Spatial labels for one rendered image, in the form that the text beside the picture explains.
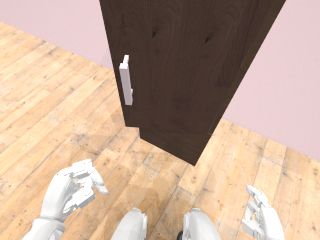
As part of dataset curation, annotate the left robot forearm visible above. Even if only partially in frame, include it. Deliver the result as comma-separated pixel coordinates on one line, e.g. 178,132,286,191
22,217,66,240

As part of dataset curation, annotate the right robot hand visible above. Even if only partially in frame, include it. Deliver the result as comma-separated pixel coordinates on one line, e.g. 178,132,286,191
242,184,285,240

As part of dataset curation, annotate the robot right thigh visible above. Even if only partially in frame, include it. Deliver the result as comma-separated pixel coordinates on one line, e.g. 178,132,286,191
183,211,221,240

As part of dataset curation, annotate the left robot hand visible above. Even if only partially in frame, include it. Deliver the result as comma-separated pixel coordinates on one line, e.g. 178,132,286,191
40,159,109,223

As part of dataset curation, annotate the cupboard door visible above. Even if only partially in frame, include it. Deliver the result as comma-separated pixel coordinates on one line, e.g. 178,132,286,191
99,0,274,133

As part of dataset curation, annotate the handle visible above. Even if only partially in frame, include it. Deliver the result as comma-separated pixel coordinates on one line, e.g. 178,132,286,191
119,55,133,106

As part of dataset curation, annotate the robot right shin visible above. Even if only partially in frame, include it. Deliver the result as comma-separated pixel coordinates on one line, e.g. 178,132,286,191
182,208,201,240

